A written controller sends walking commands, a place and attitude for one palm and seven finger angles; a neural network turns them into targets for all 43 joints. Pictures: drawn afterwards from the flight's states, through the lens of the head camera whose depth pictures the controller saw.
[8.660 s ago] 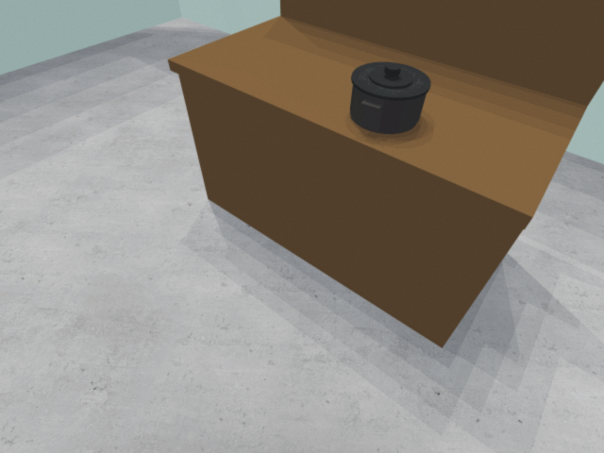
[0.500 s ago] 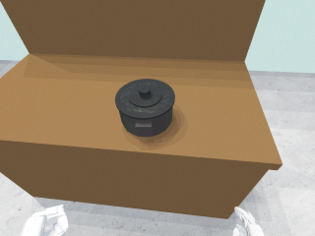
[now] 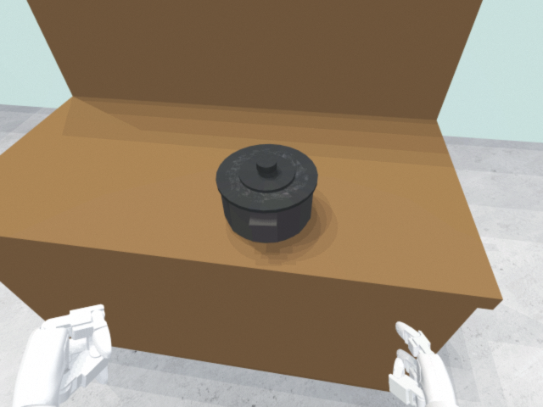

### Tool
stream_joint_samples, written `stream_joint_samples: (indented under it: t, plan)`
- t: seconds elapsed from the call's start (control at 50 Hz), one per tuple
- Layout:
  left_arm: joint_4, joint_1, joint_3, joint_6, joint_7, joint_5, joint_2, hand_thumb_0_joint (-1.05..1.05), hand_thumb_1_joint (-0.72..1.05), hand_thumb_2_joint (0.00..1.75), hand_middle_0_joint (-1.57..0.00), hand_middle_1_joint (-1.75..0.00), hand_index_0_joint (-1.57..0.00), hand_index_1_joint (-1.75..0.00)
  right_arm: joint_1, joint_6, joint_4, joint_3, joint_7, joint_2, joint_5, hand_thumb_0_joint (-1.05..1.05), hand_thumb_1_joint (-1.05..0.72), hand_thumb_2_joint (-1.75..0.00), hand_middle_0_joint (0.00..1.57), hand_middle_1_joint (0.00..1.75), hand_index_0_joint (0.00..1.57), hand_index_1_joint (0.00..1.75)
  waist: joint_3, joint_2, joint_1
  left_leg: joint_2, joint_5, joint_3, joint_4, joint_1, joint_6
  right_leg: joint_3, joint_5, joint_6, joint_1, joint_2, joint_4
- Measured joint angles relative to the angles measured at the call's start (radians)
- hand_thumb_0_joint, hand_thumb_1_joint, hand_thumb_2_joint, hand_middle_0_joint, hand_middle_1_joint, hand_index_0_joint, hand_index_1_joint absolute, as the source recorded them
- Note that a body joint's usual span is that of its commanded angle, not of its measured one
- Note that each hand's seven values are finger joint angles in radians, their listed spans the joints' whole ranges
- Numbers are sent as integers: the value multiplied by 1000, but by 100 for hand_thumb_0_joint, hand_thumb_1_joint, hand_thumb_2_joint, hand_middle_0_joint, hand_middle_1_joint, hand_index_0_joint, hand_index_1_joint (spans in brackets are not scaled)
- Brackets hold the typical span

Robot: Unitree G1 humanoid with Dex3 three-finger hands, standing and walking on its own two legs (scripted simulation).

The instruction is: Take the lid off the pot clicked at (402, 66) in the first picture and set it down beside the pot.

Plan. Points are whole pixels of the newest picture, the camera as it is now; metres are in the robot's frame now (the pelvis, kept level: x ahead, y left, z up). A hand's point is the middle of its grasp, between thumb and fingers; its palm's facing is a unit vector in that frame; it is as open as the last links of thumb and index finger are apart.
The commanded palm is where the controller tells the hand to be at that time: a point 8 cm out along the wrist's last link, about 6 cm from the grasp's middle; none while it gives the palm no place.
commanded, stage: raise the hand higher, near the body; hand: left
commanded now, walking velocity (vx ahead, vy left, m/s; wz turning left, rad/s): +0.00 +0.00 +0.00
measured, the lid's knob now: (266, 164) +0.55 +0.09 +0.06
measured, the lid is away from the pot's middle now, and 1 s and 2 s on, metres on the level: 0.00 0.00 0.00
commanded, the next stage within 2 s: reach forward and open the fingers in 0.12 s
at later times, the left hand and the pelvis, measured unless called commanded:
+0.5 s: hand (81, 325) +0.17 +0.27 +0.09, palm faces -0.09 -0.10 -0.99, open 2.9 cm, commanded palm +0.16 +0.26 +0.14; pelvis -0.01 +0.00 +0.00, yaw -2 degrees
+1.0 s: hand (99, 286) +0.22 +0.26 +0.11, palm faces -0.19 -0.05 -0.98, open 7.5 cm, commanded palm +0.21 +0.25 +0.17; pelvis -0.03 +0.00 +0.00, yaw +0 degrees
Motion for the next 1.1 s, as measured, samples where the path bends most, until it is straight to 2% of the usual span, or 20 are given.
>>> stream_joint_samples:
  t: [0.24, 0.32, 0.36, 0.4, 0.42, 0.46, 0.5, 0.6, 0.7, 0.76, 0.9, 1.1]
  plan:
    - [-75, -52, 41, -17, 4, -7, 26, 1, 89, 90, -130, -150, -130, -150, 32, 9, 21, 10, 6, -6, -2, 1, -90, -90, 21, 30, 20, 30, 14, 8, -6, -1, 5, 6, -10, 9, 3, 6, 8, 3, 7, -1, -11]
    - [-139, -69, -6, 88, 51, 381, 118, 1, 88, 90, -129, -149, -129, -149, 26, 85, -13, 13, 31, -40, -11, 1, -90, -90, 21, 30, 20, 30, -14, 13, 2, -1, -4, 19, 29, -61, 3, 18, -6, 0, -75, -2, 44]
    - [-152, -64, -28, 135, 52, 543, 171, 1, 86, 90, -127, -147, -127, -147, 5, 137, -23, 10, 46, -57, -9, 1, -90, -90, 21, 30, 20, 30, -24, 24, 6, 2, -9, 32, 44, -89, 2, 31, -8, -2, -110, 1, 64]
    - [-144, -68, -45, 172, 34, 667, 224, 1, 82, 91, -126, -143, -126, -143, -18, 184, -27, 6, 53, -73, -4, 1, -90, -90, 21, 30, 20, 30, -31, 37, 7, 5, -11, 40, 52, -108, 3, 39, -8, -2, -133, 4, 75]
    - [-131, -78, -52, 182, 20, 714, 248, 1, 80, 92, -125, -141, -125, -141, -28, 202, -27, 2, 54, -79, 0, 1, -90, -90, 21, 30, 20, 30, -33, 44, 7, 5, -10, 41, 53, -113, 4, 40, -7, -1, -139, 4, 77]
    - [-100, -102, -63, 195, -23, 770, 284, 0, 76, 94, -124, -135, -124, -135, -45, 228, -24, -5, 53, -91, 11, 1, -90, -90, 21, 30, 20, 30, -35, 58, 5, 4, -6, 38, 49, -115, 4, 38, -5, 0, -140, 3, 73]
    - [-72, -129, -72, 195, -78, 785, 306, 0, 71, 96, -122, -129, -122, -129, -55, 238, -24, -11, 48, -99, 20, 1, -91, -90, 21, 30, 20, 30, -40, 71, 1, 3, -1, 31, 42, -113, 5, 31, -2, 0, -134, 1, 64]
    - [-27, -205, -88, 151, -220, 772, 347, 0, 57, 104, -118, -112, -118, -112, -62, 235, -29, -16, 31, -109, 31, 1, -91, -90, 20, 30, 20, 29, -35, 86, -6, -2, 16, 9, 18, -94, 4, 9, 10, 0, -104, -3, 35]
    - [3, -289, -78, 81, -303, 765, 382, 0, 42, 111, -112, -95, -112, -95, -62, 231, -38, -12, 29, -105, 32, 1, -91, -90, 20, 30, 20, 29, -15, 84, -6, -1, 35, -4, -5, -78, 0, -4, 27, -4, -81, -1, 5]
    - [23, -333, -66, 54, -321, 758, 388, 0, 34, 114, -109, -84, -109, -84, -57, 233, -41, -10, 36, -101, 32, 1, -91, -90, 20, 30, 20, 29, -4, 81, -5, 0, 46, -7, -16, -76, -2, -7, 38, -6, -77, 0, -9]
    - [63, -431, -78, 37, -331, 768, 383, 0, 15, 120, -101, -59, -101, -59, -40, 234, -26, -7, 48, -94, 32, 1, -91, -90, 20, 30, 20, 29, 9, 76, -5, -2, 63, -8, -30, -76, -1, -9, 54, -6, -77, -2, -21]
    - [140, -571, -123, 61, -352, 782, 379, 0, -12, 130, -90, -25, -90, -25, -35, 232, -13, -4, 51, -93, 40, 1, -91, -90, 20, 30, 20, 29, 18, 73, -18, -12, 76, -1, -39, -71, 6, -1, 63, 0, -78, -12, -18]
